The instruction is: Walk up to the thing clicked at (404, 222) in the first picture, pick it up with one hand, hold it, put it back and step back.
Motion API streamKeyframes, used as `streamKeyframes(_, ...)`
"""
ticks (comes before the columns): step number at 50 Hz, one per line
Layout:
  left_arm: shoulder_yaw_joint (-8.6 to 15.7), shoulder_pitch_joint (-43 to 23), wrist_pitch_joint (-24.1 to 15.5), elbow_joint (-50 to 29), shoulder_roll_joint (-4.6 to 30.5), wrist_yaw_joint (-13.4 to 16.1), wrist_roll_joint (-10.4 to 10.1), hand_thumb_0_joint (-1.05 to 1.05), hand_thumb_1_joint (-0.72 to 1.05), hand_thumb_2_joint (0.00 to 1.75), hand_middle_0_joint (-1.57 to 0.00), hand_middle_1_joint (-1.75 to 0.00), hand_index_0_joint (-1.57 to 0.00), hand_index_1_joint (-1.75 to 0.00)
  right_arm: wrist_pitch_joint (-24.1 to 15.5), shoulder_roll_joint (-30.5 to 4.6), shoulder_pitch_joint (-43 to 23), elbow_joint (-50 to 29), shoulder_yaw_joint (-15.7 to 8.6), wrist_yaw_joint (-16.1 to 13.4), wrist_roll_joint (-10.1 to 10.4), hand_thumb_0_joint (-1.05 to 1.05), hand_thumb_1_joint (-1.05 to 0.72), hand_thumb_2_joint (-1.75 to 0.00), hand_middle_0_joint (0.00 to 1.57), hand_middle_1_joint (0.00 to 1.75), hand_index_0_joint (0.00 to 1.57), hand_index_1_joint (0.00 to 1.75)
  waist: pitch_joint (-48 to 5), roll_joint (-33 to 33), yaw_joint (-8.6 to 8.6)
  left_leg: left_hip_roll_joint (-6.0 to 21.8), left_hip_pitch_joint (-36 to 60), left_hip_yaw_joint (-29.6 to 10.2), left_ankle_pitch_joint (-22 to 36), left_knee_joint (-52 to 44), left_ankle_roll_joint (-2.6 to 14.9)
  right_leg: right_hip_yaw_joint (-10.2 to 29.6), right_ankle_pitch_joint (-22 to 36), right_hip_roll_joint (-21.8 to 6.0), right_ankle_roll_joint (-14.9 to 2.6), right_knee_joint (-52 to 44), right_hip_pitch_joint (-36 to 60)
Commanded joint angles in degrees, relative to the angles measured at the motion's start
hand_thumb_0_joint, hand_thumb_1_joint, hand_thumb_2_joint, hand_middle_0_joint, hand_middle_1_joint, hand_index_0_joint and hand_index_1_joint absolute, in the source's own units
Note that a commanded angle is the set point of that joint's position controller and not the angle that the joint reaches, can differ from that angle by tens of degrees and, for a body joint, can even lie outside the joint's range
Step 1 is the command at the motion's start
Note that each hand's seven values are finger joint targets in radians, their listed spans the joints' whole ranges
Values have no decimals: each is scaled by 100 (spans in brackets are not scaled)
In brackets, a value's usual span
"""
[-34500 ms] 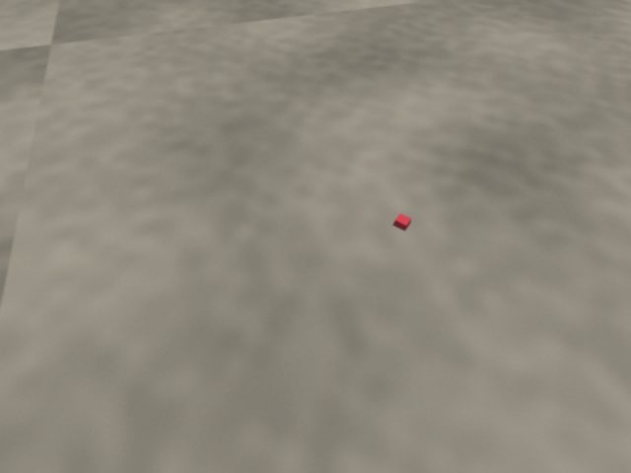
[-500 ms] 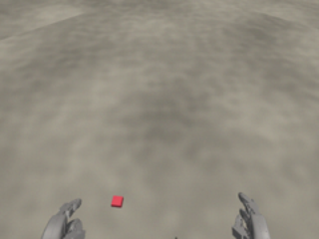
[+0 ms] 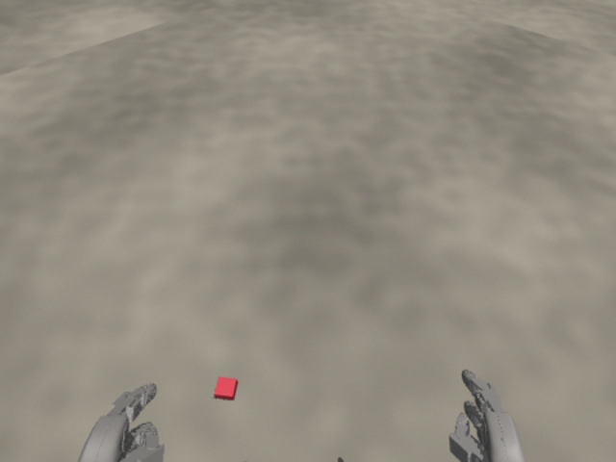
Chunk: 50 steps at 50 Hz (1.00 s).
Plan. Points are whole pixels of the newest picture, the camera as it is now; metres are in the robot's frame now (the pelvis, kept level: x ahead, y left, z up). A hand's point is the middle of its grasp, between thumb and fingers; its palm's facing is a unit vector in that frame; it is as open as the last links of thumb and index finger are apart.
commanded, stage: home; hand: left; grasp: from above
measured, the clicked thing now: (226, 388) +0.45 +0.21 -0.70
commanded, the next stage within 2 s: stand in 0.04 s
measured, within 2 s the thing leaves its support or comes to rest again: neither
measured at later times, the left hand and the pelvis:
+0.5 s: hand out of the picture +0.09 +0.24 -0.10, palm faces +0.04 -0.94 -0.34, open 7.4 cm; pelvis -0.01 +0.00 +0.04, yaw +0 degrees
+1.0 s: hand out of the picture +0.03 +0.24 -0.10, palm faces +0.05 -0.94 -0.33, open 7.4 cm; pelvis -0.01 +0.00 +0.07, yaw +1 degrees
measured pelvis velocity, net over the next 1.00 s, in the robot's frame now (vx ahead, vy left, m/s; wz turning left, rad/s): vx -0.01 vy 0.00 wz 0.02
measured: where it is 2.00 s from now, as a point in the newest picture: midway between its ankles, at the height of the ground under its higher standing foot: outside the picture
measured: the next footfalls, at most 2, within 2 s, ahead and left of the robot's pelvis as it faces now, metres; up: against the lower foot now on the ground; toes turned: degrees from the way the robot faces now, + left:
none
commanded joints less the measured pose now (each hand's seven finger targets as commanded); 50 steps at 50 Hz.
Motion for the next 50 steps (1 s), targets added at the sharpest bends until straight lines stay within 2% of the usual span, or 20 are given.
streamKeyframes(1, 379, -118, -295, -1129, 613, 53, 51, 0, 90, 90, -20, -30, -20, -30, -337, -724, -392, -884, -317, -76, 14, 0, -90, -90, 20, 30, 20, 30, -450, 111, 53, -136, 595, 122, 1390, -1007, 147, -99, 1233, 116, -82, -843, 317)
streamKeyframes(6, 365, -94, -259, -1053, 595, 45, 36, 0, 90, 90, -20, -30, -20, -30, -333, -759, -375, -886, -337, -74, 20, 0, -90, -90, 20, 30, 20, 30, -435, 77, 11, -112, 631, 81, 1398, -1028, 141, -105, 1209, 127, -92, -812, 262)
streamKeyframes(7, 378, -1843, -1447, 957, 1026, 255, 709, 0, 90, 90, -20, -30, -20, -30, 284, -1295, -747, 529, -511, 267, -667, 0, -90, -90, 20, 30, 20, 30, 948, -317, 453, 62, 541, -76, 2350, -1531, 422, 357, 1238, -360, -235, -1108, 1373)
streamKeyframes(8, 500, -1352, -1832, 1971, 1112, 207, 713, 0, 90, 90, -20, -30, -20, -30, 494, -1356, -800, 607, -604, 414, -681, 0, -90, -90, 20, 30, 20, 30, 326, -506, 438, 26, 1011, 34, 2595, -1498, 498, 646, 1406, -399, -432, -1145, 1602)
streamKeyframes(9, 486, -1235, -2027, 2224, 1166, 185, 759, 0, 90, 90, -20, -30, -20, -30, 584, -1364, -759, 579, -589, 516, -674, 0, -90, -90, 20, 30, 20, 30, 119, -652, 393, 19, 1287, 24, 2711, -1459, 499, 775, 1572, -461, -516, -1197, 1619)
streamKeyframes(10, 426, -1351, -2133, 2376, 1127, 143, 739, 0, 90, 90, -20, -30, -20, -30, 655, -1334, -668, 578, -568, 591, -690, 0, -90, -90, 20, 30, 20, 30, 260, -397, 294, 30, 1328, -67, 2653, -1596, 481, 739, 1783, -372, -484, -1260, 1452)
streamKeyframes(12, 377, -1536, -2311, 2866, 1181, 108, 696, 0, 90, 90, -20, -30, -20, -30, 695, -1176, -688, 837, -547, 774, -433, 0, -90, -90, 20, 30, 20, 30, 41, -137, 386, 15, 1733, -86, 2499, -1848, 484, 672, 1958, -476, -362, -1255, 1900)
streamKeyframes(13, 400, -1585, -2321, 3094, 1156, 104, 670, 0, 90, 90, -20, -30, -20, -30, 730, -1178, -791, 908, -570, 826, -369, 0, -90, -90, 20, 30, 20, 30, 104, -351, 440, -9, 1853, 5, 2489, -1879, 452, 718, 2051, -493, -353, -1363, 1858)
streamKeyframes(16, 416, -1810, -2401, 3760, 1127, 126, 604, 0, 90, 90, -20, -30, -20, -30, 828, -1183, -897, 1152, -638, 886, -312, 0, -90, -90, 20, 30, 20, 30, 162, -474, 437, -17, 2025, -78, 2012, -2022, 439, 743, 1592, -579, -294, -1773, 1900)
streamKeyframes(19, 430, -1992, -2523, 4299, 1175, 135, 633, 0, 90, 90, -20, -30, -20, -30, 917, -1190, -840, 1428, -651, 905, -339, 0, -90, -90, 20, 30, 20, 30, 261, -524, 340, -15, 2264, -100, 1764, -2255, 457, 821, 1310, -648, -297, -2120, 1914)
streamKeyframes(21, 410, -2029, -2563, 4607, 1115, 124, 608, 0, 90, 90, -20, -30, -20, -30, 939, -1244, -849, 1594, -653, 900, -366, 0, -90, -90, 20, 30, 20, 30, 485, -141, 382, 123, 2255, -314, 1799, -2625, 477, 632, 1382, -515, -231, -2099, 2010)
streamKeyframes(24, 396, -1916, -2617, 5099, 1140, 124, 594, 0, 90, 90, -20, -30, -20, -30, 981, -1260, -939, 1813, -650, 887, -338, 0, -90, -90, 20, 30, 20, 30, 695, -131, 426, 193, 2285, -407, 1951, -2878, 449, 567, 1593, -537, -216, -2377, 2269)
streamKeyframes(26, 384, -1923, -2621, 5372, 1149, 122, 578, 0, 90, 90, -20, -30, -20, -30, 1008, -1311, -938, 1975, -652, 863, -320, 0, -90, -90, 20, 30, 20, 30, 846, -88, 410, 227, 2372, -462, 1802, -3147, 415, 537, 1511, -515, -214, -2552, 2335)
streamKeyframes(28, 372, -1913, -2643, 5621, 1180, 121, 550, 0, 90, 90, -20, -30, -20, -30, 1035, -1355, -866, 2142, -647, 837, -293, 0, -90, -90, 20, 30, 20, 30, 807, -144, 383, 238, 2501, -435, 1991, -3238, 390, 573, 1706, -580, -216, -2746, 2586)
streamKeyframes(30, 355, -1944, -2671, 5829, 1219, 118, 528, 0, 90, 90, -20, -30, -20, -30, 1056, -1363, -815, 2290, -629, 828, -270, 0, -90, -90, 20, 30, 20, 30, 826, -138, 325, 253, 2662, -413, 2151, -3386, 365, 591, 1871, -609, -195, -2902, 2732)
streamKeyframes(35, 306, -1986, -2670, 6289, 1260, 128, 504, 0, 90, 90, -20, -30, -20, -30, 1095, -1406, -854, 2591, -599, 808, -216, 0, -90, -90, 20, 30, 20, 30, 897, -129, 341, 307, 2945, -403, 2479, -3636, 315, 535, 2036, -646, -143, -3213, 2991)
streamKeyframes(39, 273, -1993, -2652, 6591, 1302, 116, 519, 0, 90, 90, -20, -30, -20, -30, 1132, -1410, -942, 2746, -580, 806, -195, 0, -90, -90, 20, 30, 20, 30, 1152, -141, 345, 302, 2979, -426, 1964, -3939, 272, 496, 1707, -606, -118, -3460, 2923)
streamKeyframes(43, 277, -2077, -2658, 6773, 1356, 108, 515, 0, 90, 90, -20, -30, -20, -30, 1165, -1419, -936, 2883, -572, 816, -199, 0, -90, -90, 20, 30, 20, 30, 1208, -178, 332, 331, 3008, -423, 1747, -4076, 253, 527, 1585, -640, -109, -3609, 2967)
streamKeyframes(49, 255, -2111, -2696, 6965, 1402, 97, 523, 0, 90, 90, -20, -30, -20, -30, 1181, -1416, -984, 2984, -550, 853, -185, 0, -90, -90, 20, 30, 20, 30, 1262, -372, 328, 304, 3140, -365, 1873, -4053, 227, 589, 1386, -680, -92, -3890, 2923)
streamKeyframes(50, 262, -2183, -2698, 6942, 1438, 97, 516, 0, 90, 90, -20, -30, -20, -30, 1175, -1449, -976, 2985, -551, 854, -190, 0, -90, -90, 20, 30, 20, 30, 1155, -267, 303, 322, 3137, -362, 1934, -4072, 236, 569, 1540, -690, -90, -3864, 3031)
